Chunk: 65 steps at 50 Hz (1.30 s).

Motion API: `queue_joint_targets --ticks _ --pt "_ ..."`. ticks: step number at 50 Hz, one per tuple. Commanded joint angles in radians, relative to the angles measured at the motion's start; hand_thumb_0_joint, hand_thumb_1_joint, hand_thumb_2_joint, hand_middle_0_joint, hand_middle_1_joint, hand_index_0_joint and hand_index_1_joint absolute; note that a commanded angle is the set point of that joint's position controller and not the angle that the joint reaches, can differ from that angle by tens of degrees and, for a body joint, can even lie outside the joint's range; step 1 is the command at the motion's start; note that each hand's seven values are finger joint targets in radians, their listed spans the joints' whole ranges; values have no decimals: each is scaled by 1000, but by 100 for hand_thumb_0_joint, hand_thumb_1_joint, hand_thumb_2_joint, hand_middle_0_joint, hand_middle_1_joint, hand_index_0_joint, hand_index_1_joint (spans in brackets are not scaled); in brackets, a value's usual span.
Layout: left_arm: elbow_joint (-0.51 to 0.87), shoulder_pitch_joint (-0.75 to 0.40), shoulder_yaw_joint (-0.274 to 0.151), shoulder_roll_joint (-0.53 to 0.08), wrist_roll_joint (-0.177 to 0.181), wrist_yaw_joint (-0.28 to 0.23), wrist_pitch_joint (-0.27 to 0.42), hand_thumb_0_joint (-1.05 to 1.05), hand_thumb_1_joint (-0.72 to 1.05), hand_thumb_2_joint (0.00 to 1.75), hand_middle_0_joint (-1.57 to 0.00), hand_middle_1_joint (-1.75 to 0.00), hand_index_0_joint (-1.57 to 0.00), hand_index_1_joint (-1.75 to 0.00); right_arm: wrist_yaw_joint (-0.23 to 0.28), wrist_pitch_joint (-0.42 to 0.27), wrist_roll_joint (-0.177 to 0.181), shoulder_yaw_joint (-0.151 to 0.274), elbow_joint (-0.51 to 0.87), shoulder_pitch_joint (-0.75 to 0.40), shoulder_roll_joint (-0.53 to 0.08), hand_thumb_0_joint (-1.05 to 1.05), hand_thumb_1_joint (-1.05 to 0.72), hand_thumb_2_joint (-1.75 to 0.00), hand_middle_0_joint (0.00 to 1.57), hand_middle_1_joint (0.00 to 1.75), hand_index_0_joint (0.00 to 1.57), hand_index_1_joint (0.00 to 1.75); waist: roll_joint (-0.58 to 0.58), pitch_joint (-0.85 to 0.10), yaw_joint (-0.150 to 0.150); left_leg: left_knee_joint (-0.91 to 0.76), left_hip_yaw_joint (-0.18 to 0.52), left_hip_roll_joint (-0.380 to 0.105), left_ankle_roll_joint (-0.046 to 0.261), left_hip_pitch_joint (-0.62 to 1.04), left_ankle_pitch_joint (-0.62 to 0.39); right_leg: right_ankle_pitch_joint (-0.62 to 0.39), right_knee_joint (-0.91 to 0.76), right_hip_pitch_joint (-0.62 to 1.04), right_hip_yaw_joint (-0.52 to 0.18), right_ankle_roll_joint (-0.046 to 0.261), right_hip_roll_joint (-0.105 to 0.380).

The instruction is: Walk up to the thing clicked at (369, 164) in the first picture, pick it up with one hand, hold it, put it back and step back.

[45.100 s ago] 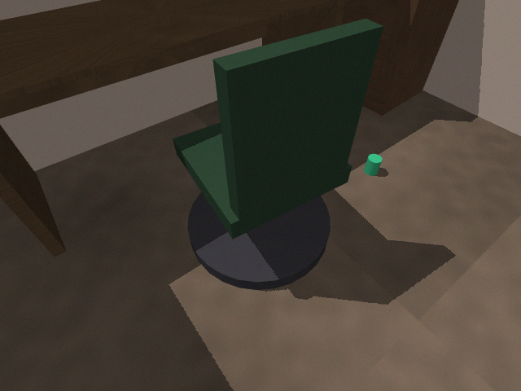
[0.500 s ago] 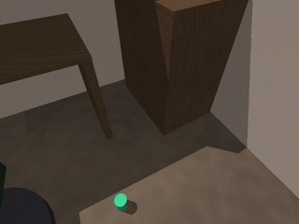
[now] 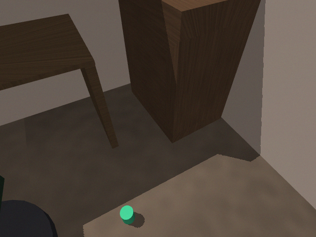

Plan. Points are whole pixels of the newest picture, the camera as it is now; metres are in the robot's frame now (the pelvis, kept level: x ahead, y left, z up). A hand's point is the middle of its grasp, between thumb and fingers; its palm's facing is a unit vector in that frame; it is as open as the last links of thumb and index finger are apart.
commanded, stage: stand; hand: left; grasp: from above
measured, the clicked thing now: (127, 214) +0.39 +0.21 -0.73
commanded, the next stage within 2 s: step back in 0.12 s
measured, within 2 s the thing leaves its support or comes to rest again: neither
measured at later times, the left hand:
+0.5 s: hand out of the picture +0.06 +0.28 -0.17, palm faces -0.03 -0.92 -0.40, open 7.4 cm
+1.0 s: hand out of the picture -0.07 +0.24 -0.15, palm faces +0.02 -0.90 -0.44, open 7.4 cm
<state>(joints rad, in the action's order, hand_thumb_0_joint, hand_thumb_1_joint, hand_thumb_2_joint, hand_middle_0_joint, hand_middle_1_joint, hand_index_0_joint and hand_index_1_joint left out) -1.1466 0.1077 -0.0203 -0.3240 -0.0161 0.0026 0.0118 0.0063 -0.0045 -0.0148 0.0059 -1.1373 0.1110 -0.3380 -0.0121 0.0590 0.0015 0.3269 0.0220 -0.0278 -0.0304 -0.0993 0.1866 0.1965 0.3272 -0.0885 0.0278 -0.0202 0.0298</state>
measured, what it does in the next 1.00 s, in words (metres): walks backwards: right foot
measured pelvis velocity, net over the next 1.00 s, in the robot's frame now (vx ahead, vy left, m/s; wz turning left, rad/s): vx -0.17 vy -0.03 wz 0.02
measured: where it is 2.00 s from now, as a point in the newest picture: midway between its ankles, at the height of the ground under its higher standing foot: outside the picture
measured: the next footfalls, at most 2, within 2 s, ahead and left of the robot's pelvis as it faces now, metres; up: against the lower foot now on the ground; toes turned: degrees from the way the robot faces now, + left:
right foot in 0.66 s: -0.10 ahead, -0.12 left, +0.00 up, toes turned -1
left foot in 1.16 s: -0.20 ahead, +0.11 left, +0.00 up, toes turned +0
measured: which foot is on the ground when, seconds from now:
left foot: down 0.00-0.68, up 0.70-1.00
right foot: down 0.00-0.42, up 0.44-0.64, down 0.66-1.00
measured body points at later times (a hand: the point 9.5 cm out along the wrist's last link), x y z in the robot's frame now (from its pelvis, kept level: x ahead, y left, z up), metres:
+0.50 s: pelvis -0.07 +0.01 -0.03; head +0.00 +0.01 +0.42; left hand +0.06 +0.33 -0.15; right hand +0.03 -0.31 -0.15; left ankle +0.00 +0.14 -0.75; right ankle -0.05 -0.12 -0.72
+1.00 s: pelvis -0.17 -0.03 -0.02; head -0.09 -0.05 +0.42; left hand -0.07 +0.28 -0.12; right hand -0.09 -0.34 -0.16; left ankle -0.21 +0.10 -0.70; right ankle -0.14 -0.12 -0.75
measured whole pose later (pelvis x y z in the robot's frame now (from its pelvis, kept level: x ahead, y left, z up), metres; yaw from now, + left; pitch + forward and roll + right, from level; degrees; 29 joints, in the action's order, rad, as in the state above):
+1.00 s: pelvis -0.17 -0.03 -0.02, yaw +1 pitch -1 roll +1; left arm -0.81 0.15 -0.07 -0.32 -0.03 -0.03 -0.01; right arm 0.03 0.07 0.00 0.04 -0.92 0.15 -0.42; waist -0.06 0.20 -0.01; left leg 0.99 0.12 0.11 -0.02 -0.38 0.50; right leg 0.28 0.61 -0.31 0.04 0.05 -0.01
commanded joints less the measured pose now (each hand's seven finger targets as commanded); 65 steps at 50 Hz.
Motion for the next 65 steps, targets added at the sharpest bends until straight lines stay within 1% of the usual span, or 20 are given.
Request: queue_joint_targets --ticks 1,9,18,21,22,23,27,30,33,34,35,36,37,40,43,51,57,59,60,65 --pt "55 -39 -41 -219 5 -19 15 0 90 90 -20 -30 -20 -30 11 -25 -1 33 52 -31 -202 0 -90 -90 20 30 20 30 10 -83 -3 -37 61 -98 43 -3 -182 -186 -43 22 -78 34 109" --pt "128 -26 -82 -279 29 -30 1 0 90 90 -20 -30 -20 -30 1 9 21 61 107 -31 -242 0 -90 -90 20 30 20 30 26 -74 8 134 40 -74 81 -72 -375 -420 98 -15 -83 73 106" --pt "239 -66 -93 -296 10 -22 -31 0 90 90 -20 -30 -20 -30 -13 37 14 89 195 -8 -254 0 -90 -90 20 30 20 30 50 -162 17 285 74 -51 143 -110 -181 -185 227 -158 -140 147 130" --pt "252 -51 -80 -241 7 -18 -44 0 90 90 -20 -30 -20 -30 -17 33 3 114 222 -16 -325 0 -90 -90 20 30 20 30 -156 -120 28 55 283 -234 261 -181 -248 129 523 -205 -4 64 -69" --pt "257 -41 -87 -238 5 -20 -54 0 90 90 -20 -30 -20 -30 -13 27 -9 121 233 -11 -352 0 -90 -90 20 30 20 30 -210 -121 37 -1 385 -313 320 -193 -281 404 700 -248 -64 57 -116" --pt "257 -21 -91 -237 3 -21 -60 0 90 90 -20 -30 -20 -30 -10 24 -18 124 246 -2 -362 0 -90 -90 20 30 20 30 -185 -107 32 -12 408 -340 342 -220 -237 436 807 -269 -128 59 -113" --pt "239 95 -92 -231 20 -17 -60 0 90 90 -20 -30 -20 -30 6 21 -24 108 313 -114 -299 0 -90 -90 20 30 20 30 -164 -108 -48 99 204 -253 280 -213 -248 340 805 -288 -136 59 -77" --pt "263 104 -101 -219 5 -17 -38 0 90 90 -20 -30 -20 -30 13 29 -21 99 310 -62 -274 0 -90 -90 20 30 20 30 -140 -148 -29 206 192 -215 246 -59 -296 301 415 -261 -98 24 -25" --pt "241 153 -113 -249 -17 -35 -9 0 90 90 -20 -30 -20 -30 8 54 12 83 306 -53 -253 0 -90 -90 20 30 20 30 -45 -119 -34 403 100 -96 142 -190 -147 -125 -6 -41 -141 0 1" --pt "259 128 -131 -339 -28 -39 -2 0 90 90 -20 -30 -20 -30 8 56 22 67 312 -20 -194 0 -90 -90 20 30 20 30 199 -89 -3 526 58 42 77 -414 218 -325 38 23 -380 27 146" --pt "299 67 -144 -387 -28 -33 -6 0 90 90 -20 -30 -20 -30 20 63 16 64 318 -9 -189 0 -90 -90 20 30 20 30 220 -46 9 635 81 129 42 -497 409 -334 30 -53 -440 133 258" --pt "335 48 -153 -442 -40 -38 -4 0 90 90 -20 -30 -20 -30 34 66 4 86 315 -48 -226 0 -90 -90 20 30 20 30 276 -44 -56 806 162 114 47 -398 460 -308 -6 -242 -595 287 377" --pt "348 16 -149 -394 -32 -40 1 0 90 90 -20 -30 -20 -30 30 63 5 102 304 -43 -265 0 -90 -90 20 30 20 30 220 -10 -28 881 197 99 46 -370 399 -284 -8 -279 -550 291 350" --pt "363 -59 -128 -278 -14 -41 -2 0 90 90 -20 -30 -20 -30 27 52 27 79 266 42 -234 0 -90 -90 20 30 20 30 142 -50 51 855 176 182 36 -461 253 -511 129 -68 -206 120 138" --pt "380 75 -119 -246 -17 -47 -3 0 90 90 -20 -30 -20 -30 35 48 20 69 286 23 -236 0 -90 -90 20 30 20 30 100 -88 -34 819 154 172 13 -483 269 -579 177 74 -234 179 168" --pt "405 121 -129 -279 -4 -62 -16 0 90 90 -20 -30 -20 -30 26 35 1 80 321 34 -233 0 -90 -90 20 30 20 30 173 -144 -66 513 83 64 28 -370 343 -604 201 143 -319 268 293" --pt "444 -10 -115 -306 2 -44 -28 0 90 90 -20 -30 -20 -30 -2 39 -10 102 285 163 -236 0 -90 -90 20 30 20 30 91 -144 41 190 37 26 94 -91 24 -205 276 -163 -199 137 172" --pt "453 -19 -103 -241 13 -47 -31 0 90 90 -20 -30 -20 -30 -7 39 -27 122 323 74 -343 0 -90 -90 20 30 20 30 -235 -93 28 30 421 -274 259 -72 -213 364 607 -401 -33 44 -126" --pt "435 -31 -117 -260 -2 -60 -38 0 90 90 -20 -30 -20 -30 -8 38 -29 133 338 67 -393 0 -90 -90 20 30 20 30 -242 -79 64 -1 505 -366 351 -218 -209 510 813 -352 -160 31 -142" --pt "348 138 -120 -252 12 -48 -49 0 90 90 -20 -30 -20 -30 11 28 -28 104 378 -89 -270 0 -90 -90 20 30 20 30 -109 12 -56 13 224 -200 224 -199 -146 270 1027 -444 -225 34 -163"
